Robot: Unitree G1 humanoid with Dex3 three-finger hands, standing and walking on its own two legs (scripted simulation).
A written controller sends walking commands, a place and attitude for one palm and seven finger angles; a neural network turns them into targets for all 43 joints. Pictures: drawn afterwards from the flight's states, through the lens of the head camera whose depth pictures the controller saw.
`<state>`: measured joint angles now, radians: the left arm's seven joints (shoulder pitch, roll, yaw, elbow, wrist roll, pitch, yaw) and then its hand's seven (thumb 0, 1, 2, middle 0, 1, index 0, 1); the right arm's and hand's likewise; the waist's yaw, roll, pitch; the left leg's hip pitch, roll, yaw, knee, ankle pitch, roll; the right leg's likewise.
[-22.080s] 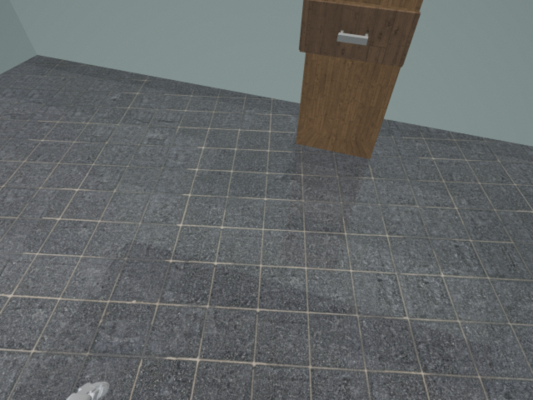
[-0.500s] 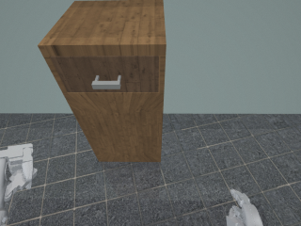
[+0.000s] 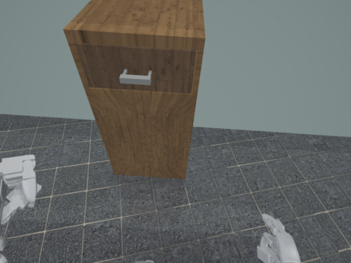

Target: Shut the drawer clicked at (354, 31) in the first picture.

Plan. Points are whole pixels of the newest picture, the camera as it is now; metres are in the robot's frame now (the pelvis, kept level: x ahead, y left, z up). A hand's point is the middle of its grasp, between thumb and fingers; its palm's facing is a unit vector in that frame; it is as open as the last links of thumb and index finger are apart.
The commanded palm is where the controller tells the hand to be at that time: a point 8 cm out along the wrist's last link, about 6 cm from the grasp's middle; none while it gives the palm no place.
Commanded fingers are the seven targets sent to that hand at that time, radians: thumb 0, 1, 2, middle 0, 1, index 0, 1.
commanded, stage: step back with the hand held close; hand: left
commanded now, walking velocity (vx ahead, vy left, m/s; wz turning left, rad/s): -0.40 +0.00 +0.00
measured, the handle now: (136, 76) +0.70 +0.20 +0.03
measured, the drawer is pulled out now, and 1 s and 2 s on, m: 0.00 0.00 0.00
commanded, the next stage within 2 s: stop stepping back and stand still in 0.38 s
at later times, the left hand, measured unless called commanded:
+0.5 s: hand (38, 250) +0.11 +0.19 +0.18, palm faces +0.17 -0.81 -0.56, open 3.3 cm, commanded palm +0.04 +0.25 +0.19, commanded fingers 0.00 0.90 0.90 -1.40 -1.60 -1.40 -1.60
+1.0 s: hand out of the picture +0.07 +0.24 +0.21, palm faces +0.21 -0.87 -0.45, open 3.3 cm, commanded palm +0.02 +0.30 +0.19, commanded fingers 0.00 0.90 0.90 -1.40 -1.60 -1.40 -1.60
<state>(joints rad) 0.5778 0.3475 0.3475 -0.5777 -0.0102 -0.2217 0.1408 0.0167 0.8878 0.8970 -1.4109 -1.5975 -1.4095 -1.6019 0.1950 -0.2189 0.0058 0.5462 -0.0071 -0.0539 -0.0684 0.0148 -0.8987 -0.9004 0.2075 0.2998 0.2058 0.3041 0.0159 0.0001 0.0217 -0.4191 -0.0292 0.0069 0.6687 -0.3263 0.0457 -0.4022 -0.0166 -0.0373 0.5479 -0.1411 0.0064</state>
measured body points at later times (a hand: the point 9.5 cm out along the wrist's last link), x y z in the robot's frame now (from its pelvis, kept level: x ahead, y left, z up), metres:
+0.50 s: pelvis -0.10 -0.03 +0.00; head -0.05 -0.01 +0.45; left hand +0.09 +0.23 +0.21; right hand +0.08 -0.25 -0.08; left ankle +0.07 +0.08 -0.72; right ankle -0.20 -0.13 -0.72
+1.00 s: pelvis -0.13 +0.03 +0.02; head -0.12 +0.08 +0.47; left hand +0.05 +0.29 +0.23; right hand +0.03 -0.17 -0.04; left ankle +0.00 +0.09 -0.72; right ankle -0.18 -0.08 -0.69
